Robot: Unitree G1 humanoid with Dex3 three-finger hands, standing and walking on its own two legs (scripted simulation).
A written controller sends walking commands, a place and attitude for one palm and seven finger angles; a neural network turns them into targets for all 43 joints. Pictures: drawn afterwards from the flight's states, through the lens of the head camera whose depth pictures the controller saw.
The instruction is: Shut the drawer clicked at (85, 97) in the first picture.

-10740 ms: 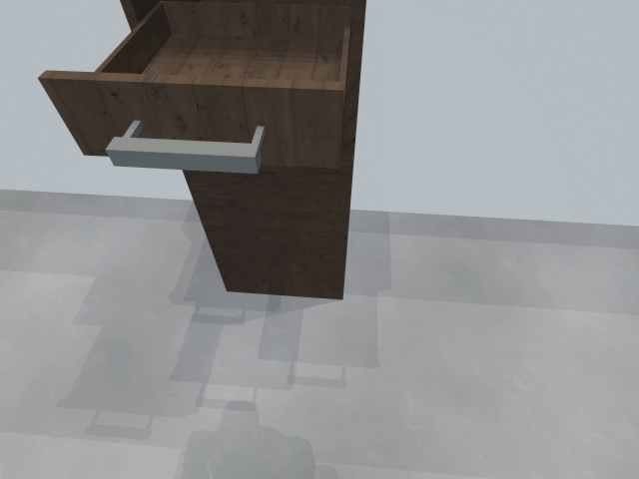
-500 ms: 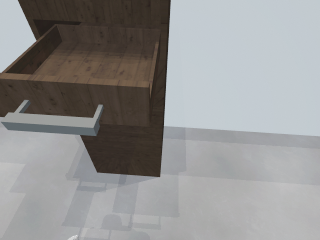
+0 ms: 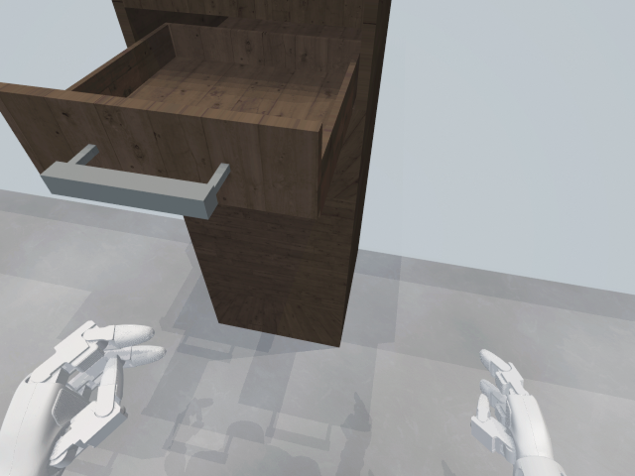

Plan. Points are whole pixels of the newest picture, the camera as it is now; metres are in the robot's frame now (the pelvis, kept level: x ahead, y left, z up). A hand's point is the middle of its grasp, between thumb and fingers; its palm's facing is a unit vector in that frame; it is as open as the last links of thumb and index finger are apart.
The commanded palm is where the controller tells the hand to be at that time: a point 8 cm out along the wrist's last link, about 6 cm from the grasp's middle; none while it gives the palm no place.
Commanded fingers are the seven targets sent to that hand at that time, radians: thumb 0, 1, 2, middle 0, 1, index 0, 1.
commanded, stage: raise the hand and make a fist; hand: left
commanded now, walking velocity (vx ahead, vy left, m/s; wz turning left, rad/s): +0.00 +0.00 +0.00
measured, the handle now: (142, 175) +0.36 +0.26 +0.21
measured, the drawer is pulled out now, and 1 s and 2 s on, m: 0.30 0.30 0.30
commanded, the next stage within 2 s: bring the fist close to the handle in 1.30 s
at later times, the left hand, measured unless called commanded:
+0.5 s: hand (83, 339) +0.17 +0.22 +0.19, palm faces -0.04 -0.99 -0.12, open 3.1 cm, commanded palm +0.13 +0.27 +0.22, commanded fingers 0.00 0.90 0.90 -1.32 -1.51 -1.32 -1.51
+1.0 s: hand out of the picture +0.17 +0.22 +0.32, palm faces +0.02 -0.95 -0.31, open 3.3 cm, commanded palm +0.13 +0.27 +0.31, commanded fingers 0.00 0.90 0.90 -1.40 -1.60 -1.40 -1.60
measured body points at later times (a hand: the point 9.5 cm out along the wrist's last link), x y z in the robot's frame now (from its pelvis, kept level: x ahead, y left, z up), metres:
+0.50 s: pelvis +0.00 +0.03 +0.03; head -0.03 +0.02 +0.48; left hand +0.17 +0.28 +0.20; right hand +0.20 -0.21 +0.00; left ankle +0.02 +0.11 -0.70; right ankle +0.00 -0.07 -0.70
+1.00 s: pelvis -0.01 +0.02 +0.04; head -0.08 -0.01 +0.48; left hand +0.16 +0.27 +0.34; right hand +0.22 -0.16 +0.00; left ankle +0.02 +0.11 -0.70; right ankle +0.00 -0.07 -0.70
